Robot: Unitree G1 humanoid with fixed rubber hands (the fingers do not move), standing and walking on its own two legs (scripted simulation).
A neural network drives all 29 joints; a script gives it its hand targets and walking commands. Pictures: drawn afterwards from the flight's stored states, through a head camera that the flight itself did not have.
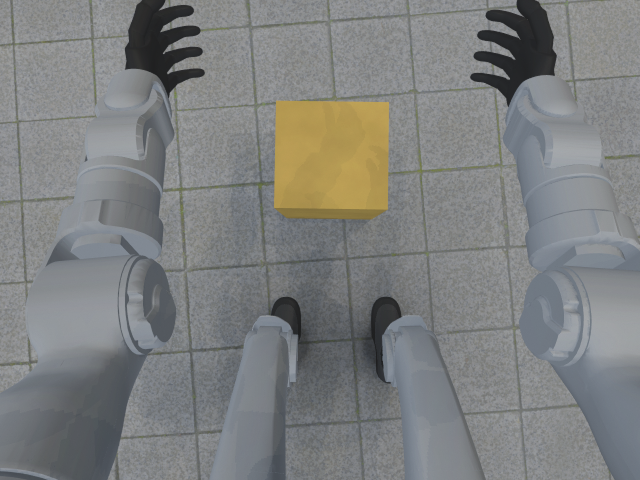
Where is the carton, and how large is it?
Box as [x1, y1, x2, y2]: [274, 101, 388, 219]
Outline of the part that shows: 276,101 274,207 286,217 370,219 387,209 388,102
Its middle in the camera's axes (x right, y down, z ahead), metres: +0.02 -0.15 +0.84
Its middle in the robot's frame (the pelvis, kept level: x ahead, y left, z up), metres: +0.53 +0.01 -0.52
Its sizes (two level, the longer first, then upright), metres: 0.210 0.200 0.250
